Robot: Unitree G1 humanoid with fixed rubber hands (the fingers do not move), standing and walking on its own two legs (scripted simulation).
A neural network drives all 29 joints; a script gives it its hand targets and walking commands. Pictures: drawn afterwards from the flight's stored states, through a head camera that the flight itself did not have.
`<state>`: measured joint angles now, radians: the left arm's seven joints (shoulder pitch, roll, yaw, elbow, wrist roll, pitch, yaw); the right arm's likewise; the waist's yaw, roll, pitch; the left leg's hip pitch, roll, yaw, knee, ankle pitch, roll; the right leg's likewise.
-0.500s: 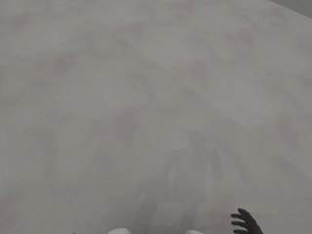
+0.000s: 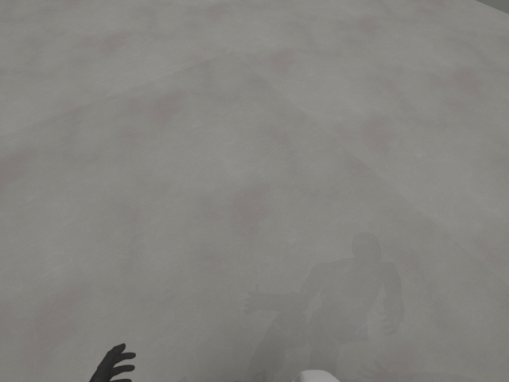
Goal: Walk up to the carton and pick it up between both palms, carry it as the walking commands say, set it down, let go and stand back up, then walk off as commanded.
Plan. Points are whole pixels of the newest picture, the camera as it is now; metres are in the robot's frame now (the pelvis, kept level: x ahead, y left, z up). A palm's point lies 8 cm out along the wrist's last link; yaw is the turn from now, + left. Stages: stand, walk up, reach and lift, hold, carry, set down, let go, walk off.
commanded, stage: walk up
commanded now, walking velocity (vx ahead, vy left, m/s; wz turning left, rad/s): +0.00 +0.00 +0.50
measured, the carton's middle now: out of the picture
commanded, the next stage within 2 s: none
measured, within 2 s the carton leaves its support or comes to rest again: neither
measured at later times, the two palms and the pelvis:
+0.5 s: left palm out of the picture -0.04 +0.26 -0.16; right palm (375, 324) +0.20 -0.22 -0.11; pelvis -0.01 +0.00 -0.02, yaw +18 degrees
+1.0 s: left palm out of the picture -0.08 +0.30 -0.11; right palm (318, 292) +0.27 -0.13 -0.13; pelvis +0.04 +0.04 +0.00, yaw +32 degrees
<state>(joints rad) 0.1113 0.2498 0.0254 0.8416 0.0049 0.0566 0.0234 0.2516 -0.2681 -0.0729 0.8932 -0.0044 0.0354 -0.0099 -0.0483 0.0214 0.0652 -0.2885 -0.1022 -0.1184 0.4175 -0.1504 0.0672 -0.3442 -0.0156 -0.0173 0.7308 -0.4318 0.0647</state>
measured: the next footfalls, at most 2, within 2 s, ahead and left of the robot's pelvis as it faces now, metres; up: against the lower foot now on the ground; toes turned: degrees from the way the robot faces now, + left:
right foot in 0.08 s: +0.02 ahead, -0.13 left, +0.00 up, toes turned -1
left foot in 0.46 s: +0.00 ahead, +0.11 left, +0.00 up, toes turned +20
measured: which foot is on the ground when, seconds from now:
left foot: down 0.00-0.06, up 0.08-0.44, down 0.46-0.84, up 0.86-1.00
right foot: up 0.00-0.06, down 0.08-0.46, up 0.48-0.82, down 0.84-1.00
